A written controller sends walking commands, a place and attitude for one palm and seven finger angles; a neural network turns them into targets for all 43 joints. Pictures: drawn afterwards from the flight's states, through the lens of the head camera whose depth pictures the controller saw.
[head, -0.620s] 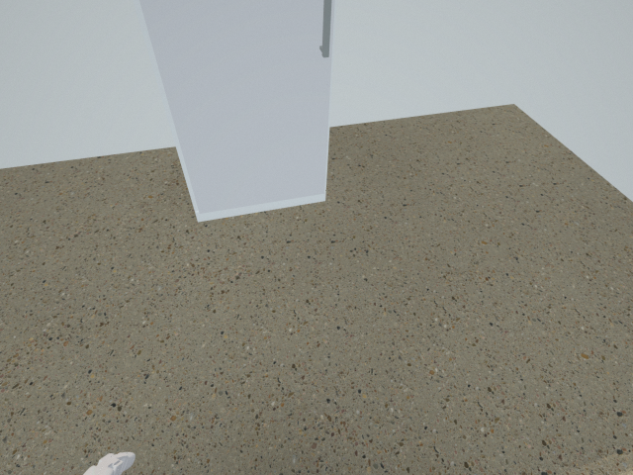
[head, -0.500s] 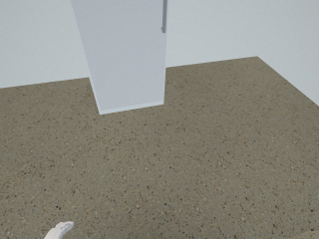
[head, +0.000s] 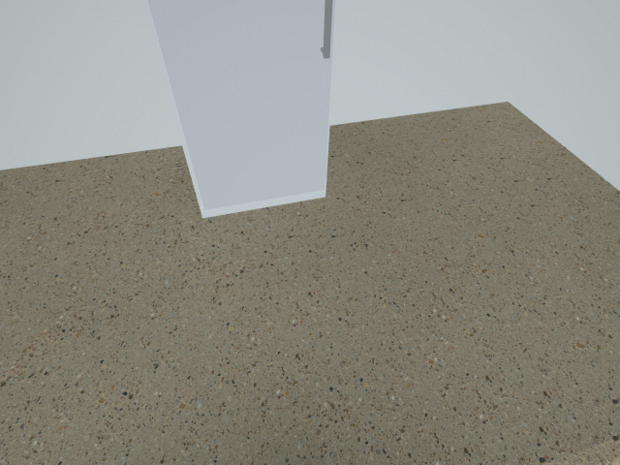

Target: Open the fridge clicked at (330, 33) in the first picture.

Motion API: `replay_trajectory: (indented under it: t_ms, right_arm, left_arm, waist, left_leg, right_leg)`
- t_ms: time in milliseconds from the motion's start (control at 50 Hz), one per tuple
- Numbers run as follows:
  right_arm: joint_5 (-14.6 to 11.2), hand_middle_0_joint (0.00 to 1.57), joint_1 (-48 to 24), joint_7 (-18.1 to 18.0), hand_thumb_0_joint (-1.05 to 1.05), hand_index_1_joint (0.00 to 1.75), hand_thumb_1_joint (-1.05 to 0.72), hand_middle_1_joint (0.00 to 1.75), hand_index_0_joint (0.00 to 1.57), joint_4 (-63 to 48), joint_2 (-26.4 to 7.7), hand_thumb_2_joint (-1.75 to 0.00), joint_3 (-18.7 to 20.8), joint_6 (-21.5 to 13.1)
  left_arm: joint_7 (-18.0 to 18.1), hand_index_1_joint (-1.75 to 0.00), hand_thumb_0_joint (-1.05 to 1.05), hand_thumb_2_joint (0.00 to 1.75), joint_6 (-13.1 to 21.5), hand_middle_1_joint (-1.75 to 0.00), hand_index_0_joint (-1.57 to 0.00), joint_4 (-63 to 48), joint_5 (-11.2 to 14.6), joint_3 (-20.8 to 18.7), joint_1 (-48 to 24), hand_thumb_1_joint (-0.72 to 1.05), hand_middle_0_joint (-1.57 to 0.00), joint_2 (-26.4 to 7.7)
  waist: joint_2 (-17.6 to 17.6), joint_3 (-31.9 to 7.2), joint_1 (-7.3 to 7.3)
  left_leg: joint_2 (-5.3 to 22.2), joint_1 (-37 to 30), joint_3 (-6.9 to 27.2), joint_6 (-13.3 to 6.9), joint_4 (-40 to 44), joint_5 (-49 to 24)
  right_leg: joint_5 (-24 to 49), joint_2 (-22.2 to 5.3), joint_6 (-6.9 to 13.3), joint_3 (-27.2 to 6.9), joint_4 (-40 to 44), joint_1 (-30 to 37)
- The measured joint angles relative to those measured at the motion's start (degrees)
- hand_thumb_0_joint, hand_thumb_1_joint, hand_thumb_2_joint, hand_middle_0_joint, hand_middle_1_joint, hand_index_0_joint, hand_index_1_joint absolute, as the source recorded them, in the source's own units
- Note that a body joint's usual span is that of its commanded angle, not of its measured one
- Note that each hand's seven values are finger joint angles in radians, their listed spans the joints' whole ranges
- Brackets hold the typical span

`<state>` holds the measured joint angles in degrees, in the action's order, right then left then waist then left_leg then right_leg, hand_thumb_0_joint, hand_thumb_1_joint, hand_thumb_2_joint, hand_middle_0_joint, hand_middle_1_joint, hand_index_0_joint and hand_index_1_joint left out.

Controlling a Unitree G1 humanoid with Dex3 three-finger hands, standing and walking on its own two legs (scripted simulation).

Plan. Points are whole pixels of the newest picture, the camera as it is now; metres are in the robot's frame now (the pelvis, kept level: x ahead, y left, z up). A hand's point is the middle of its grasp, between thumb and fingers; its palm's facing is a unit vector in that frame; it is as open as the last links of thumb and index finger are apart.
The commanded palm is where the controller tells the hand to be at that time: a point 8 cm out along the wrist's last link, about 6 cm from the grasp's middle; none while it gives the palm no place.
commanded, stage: stand and wait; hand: right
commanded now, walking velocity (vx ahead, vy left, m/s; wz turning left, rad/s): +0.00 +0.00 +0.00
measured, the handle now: out of the picture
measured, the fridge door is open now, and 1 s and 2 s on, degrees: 0 0 0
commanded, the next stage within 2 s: look at it before walking up in 0.20 s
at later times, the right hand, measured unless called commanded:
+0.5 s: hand out of the picture +0.07 -0.25 -0.16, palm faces -0.04 +0.95 -0.32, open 7.4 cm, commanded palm none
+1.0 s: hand out of the picture +0.07 -0.25 -0.16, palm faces -0.03 +0.94 -0.33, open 7.4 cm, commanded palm none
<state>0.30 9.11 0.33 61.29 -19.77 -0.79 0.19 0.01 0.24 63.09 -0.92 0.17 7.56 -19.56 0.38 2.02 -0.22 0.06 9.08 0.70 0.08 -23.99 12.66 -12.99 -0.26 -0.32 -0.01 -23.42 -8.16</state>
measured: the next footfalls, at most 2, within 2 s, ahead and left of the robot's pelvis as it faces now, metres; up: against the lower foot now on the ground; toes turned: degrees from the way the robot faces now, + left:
left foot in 1.64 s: +0.38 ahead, +0.09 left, +0.00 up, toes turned +4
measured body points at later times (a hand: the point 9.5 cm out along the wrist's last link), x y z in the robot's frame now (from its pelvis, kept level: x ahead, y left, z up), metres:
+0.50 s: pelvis +0.00 +0.00 +0.00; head +0.00 +0.00 +0.45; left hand +0.07 +0.29 -0.13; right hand +0.08 -0.30 -0.13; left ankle +0.01 +0.12 -0.74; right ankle +0.00 -0.12 -0.74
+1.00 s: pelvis +0.00 +0.00 +0.00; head +0.00 -0.01 +0.45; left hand +0.08 +0.29 -0.13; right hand +0.07 -0.30 -0.13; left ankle +0.01 +0.12 -0.74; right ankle +0.00 -0.12 -0.74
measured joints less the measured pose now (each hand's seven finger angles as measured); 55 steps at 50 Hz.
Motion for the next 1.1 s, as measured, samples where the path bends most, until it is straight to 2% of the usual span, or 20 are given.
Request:
replay_trajectory:
  t_ms: [960, 1020, 1100]
  right_arm:
    - [0.1, 0.20, -0.6, -0.1, 0.01, 0.30, -0.91, 0.30, 0.20, 1.1, 0.0, -0.90, -0.1, -0.3]
    - [0.3, 0.20, 0.5, -0.4, 0.01, 0.30, -0.91, 0.30, 0.20, 0.9, 0.9, -0.90, 0.0, 0.1]
    - [0.6, 0.20, 4.0, 0.2, 0.01, 0.30, -0.91, 0.30, 0.20, 0.1, 3.1, -0.90, 0.4, 0.3]
  left_arm:
    - [0.0, -0.30, 0.00, 0.90, 0.5, -0.30, -0.20, 0.7, 0.2, 0.2, -1.5, 0.90, -0.20, 0.5]
    - [0.0, -0.30, 0.00, 0.90, 0.0, -0.30, -0.20, 0.6, -0.2, 0.3, -0.4, 0.90, -0.20, 1.3]
    - [-0.3, -0.30, 0.00, 0.90, -0.6, -0.30, -0.20, 0.3, -0.7, 0.3, 3.5, 0.90, -0.20, 3.2]
  waist:
    - [0.0, -0.3, 0.25]
    - [-0.1, -1.4, 0.23]
    - [-0.4, -3.1, 0.36]
  left_leg:
    - [0.2, -0.8, 0.4, 0.4, 2.3, -1.1]
    - [0.1, -0.3, 0.3, 0.4, 1.1, -0.1]
    - [-0.1, 0.3, -0.5, 0.1, -1.0, 2.5]
  right_leg:
    - [1.0, 0.2, 0.3, 0.4, 2.3, 1.0]
    - [-0.4, 0.1, 0.2, 0.3, 0.5, 0.1]
    - [-7.9, -0.4, 0.7, 0.1, -6.4, -2.8]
